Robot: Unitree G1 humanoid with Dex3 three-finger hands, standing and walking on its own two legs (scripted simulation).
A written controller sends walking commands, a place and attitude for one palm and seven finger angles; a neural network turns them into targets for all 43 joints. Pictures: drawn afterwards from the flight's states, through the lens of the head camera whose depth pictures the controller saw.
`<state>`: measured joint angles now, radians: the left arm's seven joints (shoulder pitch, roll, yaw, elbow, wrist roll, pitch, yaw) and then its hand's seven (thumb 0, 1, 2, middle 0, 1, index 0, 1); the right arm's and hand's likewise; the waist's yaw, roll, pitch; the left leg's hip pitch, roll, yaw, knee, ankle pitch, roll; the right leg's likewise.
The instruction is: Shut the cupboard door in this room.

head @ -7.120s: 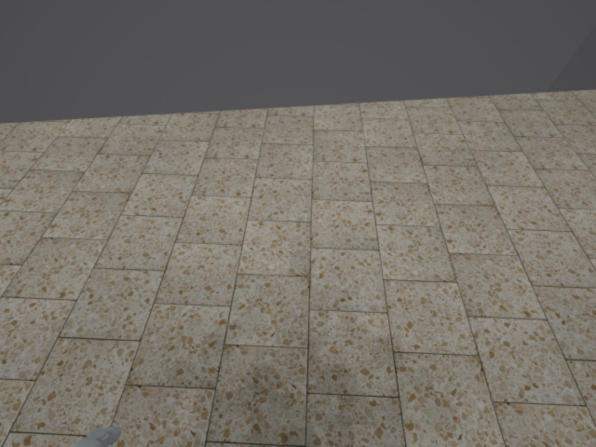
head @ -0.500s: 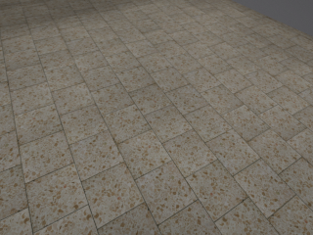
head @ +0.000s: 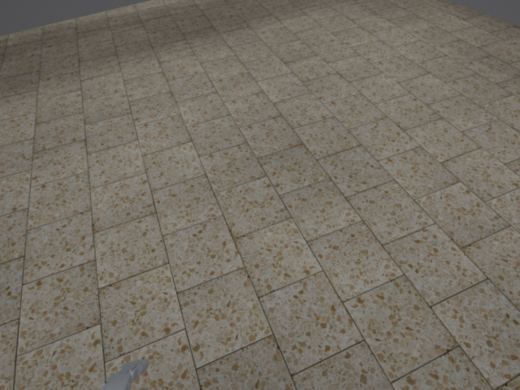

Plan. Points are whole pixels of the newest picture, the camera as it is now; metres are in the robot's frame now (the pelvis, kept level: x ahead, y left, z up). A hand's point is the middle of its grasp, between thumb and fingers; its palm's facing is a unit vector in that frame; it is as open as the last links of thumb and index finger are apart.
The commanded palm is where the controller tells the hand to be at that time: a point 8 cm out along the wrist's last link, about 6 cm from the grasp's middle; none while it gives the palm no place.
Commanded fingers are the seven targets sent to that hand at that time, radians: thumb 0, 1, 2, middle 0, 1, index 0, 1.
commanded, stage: turn or walk to find it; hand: left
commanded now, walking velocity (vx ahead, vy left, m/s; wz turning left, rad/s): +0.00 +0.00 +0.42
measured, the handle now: out of the picture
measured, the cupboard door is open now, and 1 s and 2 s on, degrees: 80 80 80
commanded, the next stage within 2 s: none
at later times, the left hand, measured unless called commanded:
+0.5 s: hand out of the picture -0.07 +0.24 -0.18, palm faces +0.30 -0.92 -0.25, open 7.4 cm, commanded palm none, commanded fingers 0.00 0.90 0.90 -0.20 -0.30 -0.20 -0.30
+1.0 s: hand out of the picture -0.03 +0.20 -0.13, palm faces +0.45 -0.85 -0.28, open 7.4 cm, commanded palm none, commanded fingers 0.00 0.90 0.90 -0.20 -0.30 -0.20 -0.30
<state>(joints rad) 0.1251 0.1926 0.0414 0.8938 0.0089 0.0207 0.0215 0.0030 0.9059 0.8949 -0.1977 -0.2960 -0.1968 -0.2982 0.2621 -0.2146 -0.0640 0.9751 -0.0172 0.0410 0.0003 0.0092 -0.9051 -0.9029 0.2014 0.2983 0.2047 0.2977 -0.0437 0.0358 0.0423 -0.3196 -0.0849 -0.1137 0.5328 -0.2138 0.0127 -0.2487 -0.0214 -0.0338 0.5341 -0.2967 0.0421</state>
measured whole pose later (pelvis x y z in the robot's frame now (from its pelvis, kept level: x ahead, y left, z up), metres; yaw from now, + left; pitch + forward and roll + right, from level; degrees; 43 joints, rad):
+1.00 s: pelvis -0.04 -0.02 +0.00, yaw +27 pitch -1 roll +2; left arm 0.18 0.16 0.03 0.90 0.02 0.01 0.02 0.00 0.90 0.89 -0.20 -0.30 -0.20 -0.30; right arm 0.23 -0.25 -0.09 0.98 -0.02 0.07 0.01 0.01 -0.91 -0.90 0.20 0.30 0.20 0.30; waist -0.03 0.06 0.05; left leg -0.47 -0.05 -0.06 1.06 -0.41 -0.03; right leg -0.24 -0.06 -0.12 0.55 -0.30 -0.04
